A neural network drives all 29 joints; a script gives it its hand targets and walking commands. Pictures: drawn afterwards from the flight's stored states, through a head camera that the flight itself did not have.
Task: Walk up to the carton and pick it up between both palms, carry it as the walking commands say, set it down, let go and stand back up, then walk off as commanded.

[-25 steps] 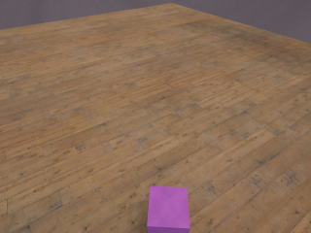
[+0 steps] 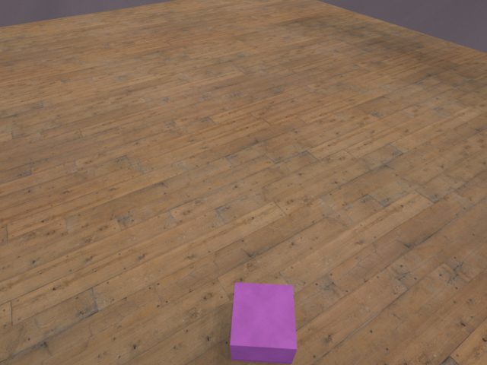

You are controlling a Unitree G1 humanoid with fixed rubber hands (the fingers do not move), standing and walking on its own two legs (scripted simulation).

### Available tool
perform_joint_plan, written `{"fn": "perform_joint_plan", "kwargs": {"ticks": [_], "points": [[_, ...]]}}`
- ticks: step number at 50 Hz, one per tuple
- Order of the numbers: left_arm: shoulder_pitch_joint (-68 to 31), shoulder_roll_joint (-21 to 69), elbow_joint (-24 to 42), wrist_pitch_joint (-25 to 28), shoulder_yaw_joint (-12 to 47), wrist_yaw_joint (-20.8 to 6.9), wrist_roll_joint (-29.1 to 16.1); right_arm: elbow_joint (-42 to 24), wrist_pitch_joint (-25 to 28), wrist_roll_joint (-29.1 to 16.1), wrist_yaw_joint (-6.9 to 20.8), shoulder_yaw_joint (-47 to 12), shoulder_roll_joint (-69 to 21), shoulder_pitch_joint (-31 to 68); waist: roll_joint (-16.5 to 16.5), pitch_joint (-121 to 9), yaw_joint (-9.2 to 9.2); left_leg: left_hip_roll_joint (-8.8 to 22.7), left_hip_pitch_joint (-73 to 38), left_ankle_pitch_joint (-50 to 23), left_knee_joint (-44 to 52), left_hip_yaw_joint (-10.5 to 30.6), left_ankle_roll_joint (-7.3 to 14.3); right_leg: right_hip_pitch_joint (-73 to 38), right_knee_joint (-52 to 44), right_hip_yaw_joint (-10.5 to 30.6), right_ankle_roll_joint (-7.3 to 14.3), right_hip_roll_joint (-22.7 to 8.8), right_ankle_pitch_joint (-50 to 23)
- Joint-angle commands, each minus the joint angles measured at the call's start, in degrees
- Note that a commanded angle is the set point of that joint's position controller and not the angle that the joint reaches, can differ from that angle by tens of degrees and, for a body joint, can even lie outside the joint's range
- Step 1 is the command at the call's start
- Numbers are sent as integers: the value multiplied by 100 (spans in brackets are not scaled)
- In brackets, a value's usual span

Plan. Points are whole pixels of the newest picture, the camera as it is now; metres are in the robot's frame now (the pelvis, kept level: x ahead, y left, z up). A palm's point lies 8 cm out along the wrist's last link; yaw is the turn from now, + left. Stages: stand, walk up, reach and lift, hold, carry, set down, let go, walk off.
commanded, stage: walk off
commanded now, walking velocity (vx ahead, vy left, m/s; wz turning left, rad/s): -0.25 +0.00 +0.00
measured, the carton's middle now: (262, 322) +0.47 -0.03 -0.69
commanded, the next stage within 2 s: none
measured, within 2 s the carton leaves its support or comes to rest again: neither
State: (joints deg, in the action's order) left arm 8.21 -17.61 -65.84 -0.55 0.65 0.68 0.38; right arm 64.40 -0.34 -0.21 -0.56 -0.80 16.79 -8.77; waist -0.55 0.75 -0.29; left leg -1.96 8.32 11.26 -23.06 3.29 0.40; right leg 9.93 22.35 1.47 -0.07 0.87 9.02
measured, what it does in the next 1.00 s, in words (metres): walks backwards: left foot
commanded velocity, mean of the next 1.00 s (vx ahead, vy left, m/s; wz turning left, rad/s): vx -0.25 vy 0.00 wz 0.00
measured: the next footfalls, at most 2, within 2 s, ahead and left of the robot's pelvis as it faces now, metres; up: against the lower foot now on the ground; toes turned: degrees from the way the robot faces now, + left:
left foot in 0.74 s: -0.21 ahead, +0.09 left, +0.00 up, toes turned +1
right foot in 1.16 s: -0.35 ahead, -0.16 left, +0.00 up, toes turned -4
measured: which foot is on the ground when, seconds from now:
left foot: down 0.00-0.32, up 0.34-0.72, down 0.74-1.00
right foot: down 0.00-0.74, up 0.76-1.00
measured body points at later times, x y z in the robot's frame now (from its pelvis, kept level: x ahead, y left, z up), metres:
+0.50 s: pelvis -0.10 -0.04 -0.01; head -0.09 -0.06 +0.44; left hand -0.08 +0.21 -0.15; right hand -0.04 -0.30 -0.17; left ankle -0.13 +0.12 -0.65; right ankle -0.03 -0.12 -0.74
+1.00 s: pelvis -0.27 -0.02 +0.00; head -0.26 +0.02 +0.44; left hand -0.26 +0.25 -0.17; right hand -0.25 -0.27 -0.14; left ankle -0.25 +0.09 -0.74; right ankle -0.33 -0.17 -0.64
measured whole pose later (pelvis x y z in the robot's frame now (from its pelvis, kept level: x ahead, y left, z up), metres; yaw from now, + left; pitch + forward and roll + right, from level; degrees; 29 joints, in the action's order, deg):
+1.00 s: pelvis -0.27 -0.02 +0.00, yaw -1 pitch +0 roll -2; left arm 13.2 -14.5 -62.9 -5.6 -6.3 2.1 1.5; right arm 62.3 -3.5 1.4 -3.0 3.2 8.9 -13.0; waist -2.6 0.6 -0.5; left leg 2.0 15.5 13.4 -28.9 -1.0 1.2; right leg 26.0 68.8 4.6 -3.6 3.2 23.3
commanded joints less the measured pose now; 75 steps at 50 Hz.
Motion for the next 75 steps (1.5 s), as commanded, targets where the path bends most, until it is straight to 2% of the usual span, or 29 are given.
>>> {"fn": "perform_joint_plan", "kwargs": {"ticks": [1, 6, 9, 11, 13, 14, 15, 16, 17, 19, 20, 27, 34, 36, 38, 39, 40, 42, 45, 50, 53, 57, 58, 59, 60, 62, 63, 71, 75], "points": [[155, -888, 206, -65, -203, 85, -12, -163, -118, -12, -147, 257, 1236, -119, 117, -212, -31, 854, 123, -1747, -114, 557, 85, 167, 200, 492, -59, -762, -1485], [174, -646, 369, -196, -256, 111, 55, -194, -253, 76, -197, 319, 1070, -111, 358, -10, -64, 1286, 757, -1258, 213, 993, 426, 477, 936, 316, -102, -380, -240], [415, -327, 435, -239, -268, 119, 97, -470, -304, 108, -221, 465, 1208, 470, 1178, -123, -170, 1666, 1508, -931, 531, 1266, 793, 170, 2074, 8, -147, -113, 1045], [585, -417, 391, -292, -340, 106, 117, -531, -338, 194, -240, 476, 955, 673, 940, -128, -197, 1888, 1629, -995, 500, 1401, 1044, 264, 2758, -9, -87, -113, 1833], [746, -296, 405, -270, -329, 116, 86, -541, -391, 141, -249, 519, 955, 813, 1010, -132, -294, 1608, 1544, -990, 72, 1203, 748, 244, 1789, -21, -103, -360, 1268], [963, -7, 313, -196, -221, 135, 72, -512, -448, 105, -230, 514, 786, 745, 640, -165, -290, 1313, 1180, -882, -270, 1042, 521, 313, 918, -66, -160, -354, 685], [912, -149, 355, -152, -241, 149, 102, -494, -470, 41, -190, 482, 549, 438, -303, -21, -155, 890, 1154, -365, -986, 750, 244, 488, -300, 743, -57, -867, 56], [658, -862, 421, -123, -386, 179, 171, -481, -495, 2, -195, 491, 403, 222, -1593, 65, 130, -59, 1783, 1138, -2224, -18, -97, 325, -696, 2183, 288, -2006, -1545], [516, -1125, 583, -131, -454, 194, 166, -471, -528, 39, -275, 485, 180, 113, -1894, 7, -21, -358, 1843, 2433, -3818, 193, -189, 906, -729, 2516, 1015, -2584, -2295], [313, -614, 672, -133, -365, 186, 177, -189, -570, 129, -258, 599, 518, -118, -648, 47, 179, -180, 1400, 2183, -4704, 652, -110, 1401, -694, 2035, 982, -2213, -1402], [-245, -482, 817, -181, -325, 197, 143, -140, -560, 136, -192, 618, 409, -274, -527, 108, 439, -224, 1566, 1852, -4923, 563, -123, 1365, -643, 1474, 819, -1716, -962], [250, -253, 706, -227, -399, 302, 125, -289, -441, 37, -235, 596, 191, -96, -838, -291, -78, 52, 1642, 1662, -3159, -109, -666, 0, -703, 1201, 812, -1365, 201], [337, -543, 532, -518, -650, 299, 96, -29, -381, -68, -222, 539, -141, -1072, -1113, -364, -37, 100, 321, 1419, -367, -574, -223, 58, -1225, 1558, 565, -1572, 1126], [349, -521, 580, -541, -732, 235, 72, 185, -296, 57, -207, 550, 43, -1819, -280, -342, 168, 375, -252, 834, 714, -311, 56, 728, -685, 799, -27, -979, 1235], [-303, -175, 918, -489, -691, 245, 73, -271, -291, 212, -213, 684, 880, -882, 2168, 291, 403, 2765, 1603, 2231, 1880, 2201, 1141, 1790, 3075, -568, -431, 369, 2265], [-718, -195, 1076, -502, -661, 237, 117, -524, -249, 316, -279, 669, 923, -141, 1746, 877, 211, 2792, 2823, 1753, 1859, 1992, 1314, 1710, 4288, 574, -130, 301, 2386], [-222, -88, 873, -471, -676, 166, 83, -831, -233, 291, -315, 560, 534, 589, 778, 823, -265, 2200, 2838, 1493, 1473, 1229, 919, 1598, 4707, 936, 52, 365, 2029], [417, -48, 530, -473, -760, 23, 88, -1069, -277, 316, -328, 540, 606, 1228, 359, 592, -652, 1495, 2627, 1054, 1065, 533, 411, 1427, 5388, 651, 25, 490, 1466], [653, 131, 450, -449, -722, 98, 158, -820, -223, 145, -287, 593, 513, 354, 780, 302, -294, 1400, 1331, 300, 841, 515, 615, 1980, 5477, 267, -299, 482, 1389], [-82, 69, 863, -322, -688, 249, 21, -458, -130, 180, -359, 599, 225, -754, 1376, -204, 405, 1699, -839, -683, 452, 1141, 797, 2241, 2879, -114, -549, 7, 1898], [403, 49, 754, -352, -668, 284, -109, -347, -257, 217, -287, 660, 407, -820, 1951, -312, 369, 1765, -582, -1056, 448, 1259, 800, 1194, 1430, -175, -497, -84, 2382], [1493, 322, 268, -303, -538, 270, -94, -447, -406, 125, -243, 768, 457, -555, 636, -313, 54, 1242, 316, -326, 89, 644, 290, -197, -703, -309, -346, -165, 270], [1418, -152, 341, -272, -645, 240, 29, -554, -408, 89, -238, 755, 280, -429, -508, -116, 26, 827, 1046, 313, -562, 124, 68, -436, -1202, 552, -263, -806, 607], [1089, -488, 495, -258, -671, 281, 109, -777, -396, 119, -214, 708, 15, -180, -1858, 88, 12, 136, 2300, 1567, -1848, -583, -195, -455, -1147, 1921, 94, -2116, -107], [943, -729, 696, -203, -673, 266, 167, -988, -393, 195, -315, 668, 16, 480, -1862, 433, -524, 14, 2113, 2203, -3361, -175, -236, 839, -919, 1890, 976, -2656, -1353], [137, 150, 842, -176, -430, 233, 152, -642, -468, 118, -192, 690, -44, -130, -762, 483, 300, -24, 1774, 1820, -4305, 426, -4, 1124, -600, 781, 587, -1836, -1800], [-129, -207, 919, -186, -488, 301, 228, -522, -436, 129, -180, 745, 6, -318, -914, 330, 473, -128, 1808, 1636, -4672, 365, -15, 880, -450, 439, 467, -1540, -2046], [538, -381, 831, -127, -599, 314, 164, -665, -322, 151, -220, 749, 29, -21, -923, -90, -219, 95, 2235, 1582, -3720, -51, -606, -492, -252, 1037, 995, -1700, -1650], [667, -143, 675, -148, -539, 307, 133, -723, -454, 77, -247, 640, -181, -202, -1252, -338, -217, 222, 1542, 1963, -2415, -328, -610, -580, -246, 1312, 1029, -1773, -1506]]}}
